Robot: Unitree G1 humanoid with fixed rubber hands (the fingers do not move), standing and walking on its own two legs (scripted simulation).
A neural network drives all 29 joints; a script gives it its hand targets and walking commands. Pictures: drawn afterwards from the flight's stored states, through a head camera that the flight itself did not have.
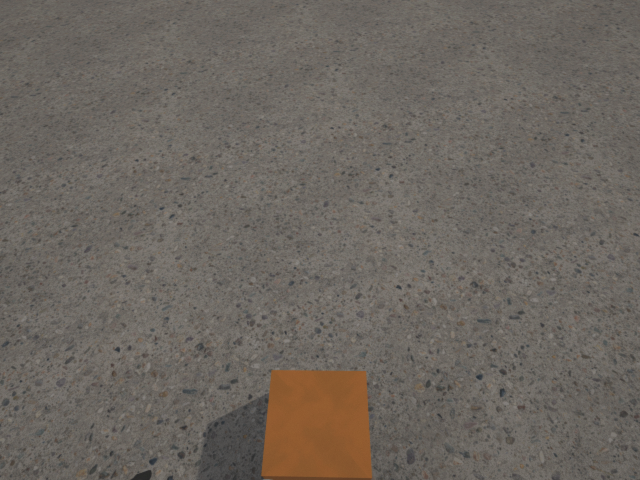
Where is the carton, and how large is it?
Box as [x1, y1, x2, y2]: [261, 370, 371, 479]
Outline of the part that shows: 271,370 261,475 264,478 271,479 370,479 371,468 365,371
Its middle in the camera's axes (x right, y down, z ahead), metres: +0.00 +0.52 +1.05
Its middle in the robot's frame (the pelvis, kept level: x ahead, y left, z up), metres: +0.34 +0.03 -0.68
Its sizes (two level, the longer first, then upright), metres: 0.264 0.253 0.162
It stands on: the floor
